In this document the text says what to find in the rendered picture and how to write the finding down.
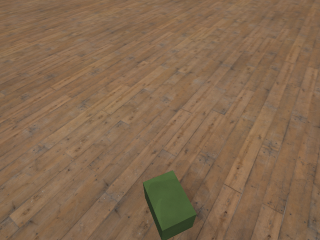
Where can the carton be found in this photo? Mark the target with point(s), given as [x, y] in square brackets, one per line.
[169, 205]

